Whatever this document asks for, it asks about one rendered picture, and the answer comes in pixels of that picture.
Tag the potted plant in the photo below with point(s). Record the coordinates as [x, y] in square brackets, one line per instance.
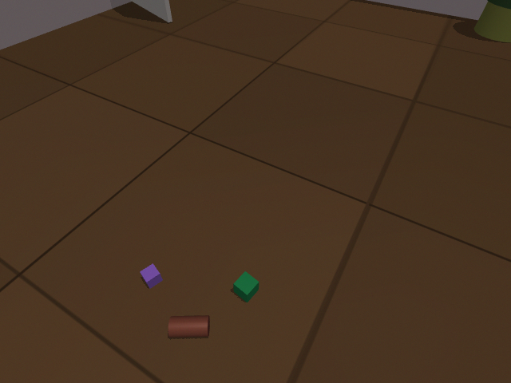
[495, 21]

